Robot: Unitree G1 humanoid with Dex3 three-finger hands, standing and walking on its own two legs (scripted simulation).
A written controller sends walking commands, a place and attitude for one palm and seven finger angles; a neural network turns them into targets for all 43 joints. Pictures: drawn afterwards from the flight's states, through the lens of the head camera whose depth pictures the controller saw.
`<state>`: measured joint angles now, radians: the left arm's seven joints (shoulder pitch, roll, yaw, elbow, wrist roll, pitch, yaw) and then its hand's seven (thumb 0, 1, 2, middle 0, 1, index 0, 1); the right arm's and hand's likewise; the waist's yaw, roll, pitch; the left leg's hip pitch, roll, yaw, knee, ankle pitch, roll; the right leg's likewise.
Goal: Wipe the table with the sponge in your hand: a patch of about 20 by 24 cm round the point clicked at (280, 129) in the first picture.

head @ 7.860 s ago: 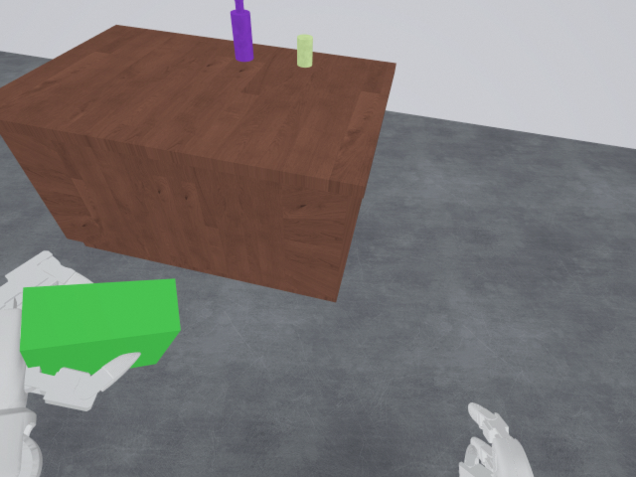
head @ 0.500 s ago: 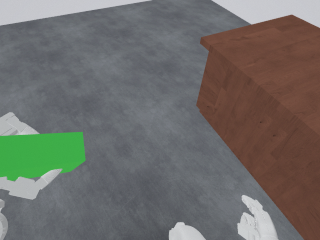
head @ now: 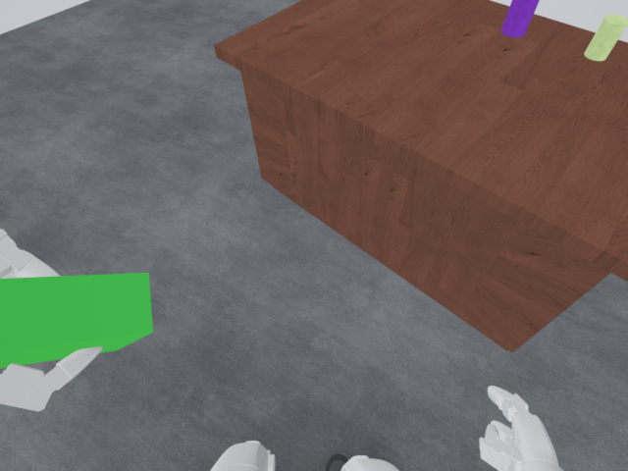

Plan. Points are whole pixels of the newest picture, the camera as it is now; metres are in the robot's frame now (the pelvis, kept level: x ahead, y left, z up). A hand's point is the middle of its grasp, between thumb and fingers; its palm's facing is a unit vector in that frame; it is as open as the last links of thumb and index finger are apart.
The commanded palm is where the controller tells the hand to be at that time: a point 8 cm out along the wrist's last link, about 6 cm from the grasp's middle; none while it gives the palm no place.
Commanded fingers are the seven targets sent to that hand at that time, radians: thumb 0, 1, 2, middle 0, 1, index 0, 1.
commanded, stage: turn to face it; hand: left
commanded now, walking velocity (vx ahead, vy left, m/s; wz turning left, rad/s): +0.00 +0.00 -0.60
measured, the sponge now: (84, 321) +0.22 +0.21 +0.16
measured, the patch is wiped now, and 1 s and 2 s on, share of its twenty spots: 0.00 0.00 0.00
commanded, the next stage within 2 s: take the last steps up to it in 1.72 s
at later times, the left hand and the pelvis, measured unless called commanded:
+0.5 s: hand (187, 353) +0.20 +0.11 +0.16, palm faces +0.17 -0.86 -0.48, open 9.0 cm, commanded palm +0.14 +0.18 +0.18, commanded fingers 0.00 0.10 1.30 -1.20 -1.60 -1.20 -1.60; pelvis -0.09 -0.05 -0.02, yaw -16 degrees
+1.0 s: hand (280, 428) +0.15 +0.03 +0.17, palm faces -0.11 -0.87 -0.48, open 9.0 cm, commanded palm +0.12 +0.09 +0.18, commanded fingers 0.00 0.10 1.30 -1.20 -1.60 -1.20 -1.60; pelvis -0.16 -0.05 -0.01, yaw -33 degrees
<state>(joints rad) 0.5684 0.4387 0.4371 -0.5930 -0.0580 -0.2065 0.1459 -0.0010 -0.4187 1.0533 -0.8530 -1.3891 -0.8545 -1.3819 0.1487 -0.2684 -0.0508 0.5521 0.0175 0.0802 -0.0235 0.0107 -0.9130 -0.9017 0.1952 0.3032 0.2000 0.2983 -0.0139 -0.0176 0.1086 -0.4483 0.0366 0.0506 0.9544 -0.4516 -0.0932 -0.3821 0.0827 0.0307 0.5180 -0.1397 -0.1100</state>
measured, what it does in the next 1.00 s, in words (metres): walks backwards, turning right: left foot, then right foot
